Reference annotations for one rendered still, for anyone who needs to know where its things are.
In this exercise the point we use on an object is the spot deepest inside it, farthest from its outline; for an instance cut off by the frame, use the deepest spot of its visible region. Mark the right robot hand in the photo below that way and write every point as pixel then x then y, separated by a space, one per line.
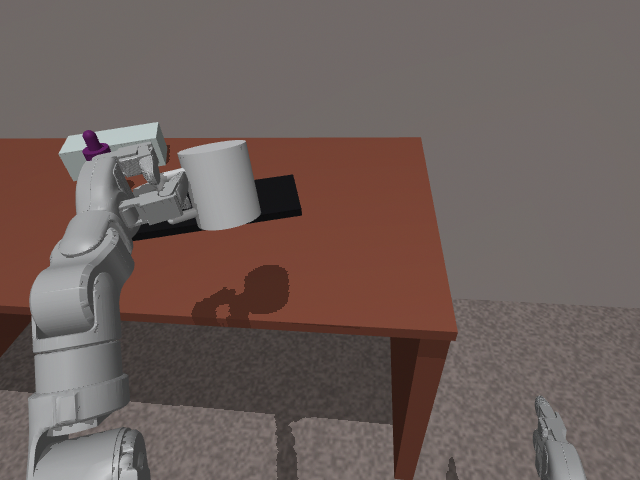
pixel 556 459

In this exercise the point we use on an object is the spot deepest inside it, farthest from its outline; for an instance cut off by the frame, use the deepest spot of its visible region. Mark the left robot hand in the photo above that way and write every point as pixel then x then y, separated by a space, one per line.
pixel 101 185

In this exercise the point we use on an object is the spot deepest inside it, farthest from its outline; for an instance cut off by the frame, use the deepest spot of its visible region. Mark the desk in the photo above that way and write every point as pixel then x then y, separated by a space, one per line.
pixel 365 257

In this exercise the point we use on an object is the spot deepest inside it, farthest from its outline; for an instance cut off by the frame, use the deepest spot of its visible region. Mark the left robot arm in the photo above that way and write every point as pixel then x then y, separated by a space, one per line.
pixel 74 305

